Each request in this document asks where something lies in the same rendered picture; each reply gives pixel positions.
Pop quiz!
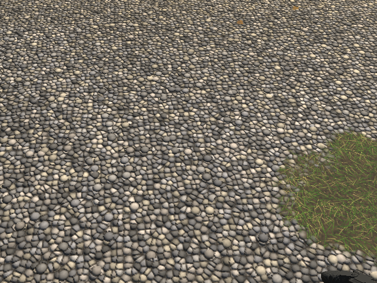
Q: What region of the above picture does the right robot hand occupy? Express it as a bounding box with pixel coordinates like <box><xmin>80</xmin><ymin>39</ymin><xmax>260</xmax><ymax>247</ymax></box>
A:
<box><xmin>321</xmin><ymin>271</ymin><xmax>376</xmax><ymax>283</ymax></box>

